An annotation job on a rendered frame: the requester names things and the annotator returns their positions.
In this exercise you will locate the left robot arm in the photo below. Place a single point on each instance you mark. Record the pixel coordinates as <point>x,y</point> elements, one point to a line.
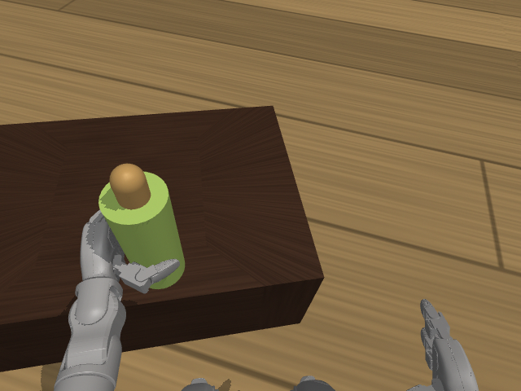
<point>92,359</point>

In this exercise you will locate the left robot hand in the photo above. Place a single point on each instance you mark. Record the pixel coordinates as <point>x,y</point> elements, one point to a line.
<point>102,255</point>

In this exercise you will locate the right robot hand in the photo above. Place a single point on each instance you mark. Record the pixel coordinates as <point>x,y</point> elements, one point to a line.
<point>451,369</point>

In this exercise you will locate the bottle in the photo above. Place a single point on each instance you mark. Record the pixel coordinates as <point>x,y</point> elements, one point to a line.
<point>138,209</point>

